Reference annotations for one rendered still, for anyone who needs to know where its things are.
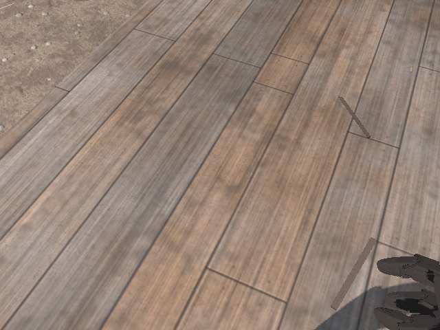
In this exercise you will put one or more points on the robot right hand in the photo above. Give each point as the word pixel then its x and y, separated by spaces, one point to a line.
pixel 423 270

